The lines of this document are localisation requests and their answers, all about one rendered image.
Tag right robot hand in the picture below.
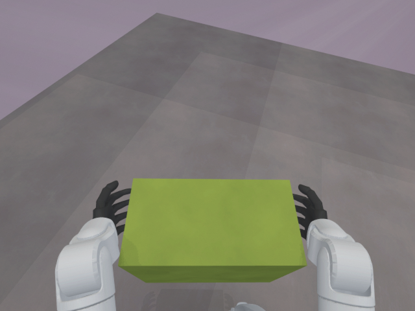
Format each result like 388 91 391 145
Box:
292 184 327 240

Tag carton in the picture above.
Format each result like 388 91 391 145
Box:
118 178 307 283

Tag left robot forearm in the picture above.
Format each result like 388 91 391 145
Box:
55 217 120 311

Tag right robot forearm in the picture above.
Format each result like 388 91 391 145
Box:
306 219 375 311

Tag left robot hand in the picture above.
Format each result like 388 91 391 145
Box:
93 181 131 236

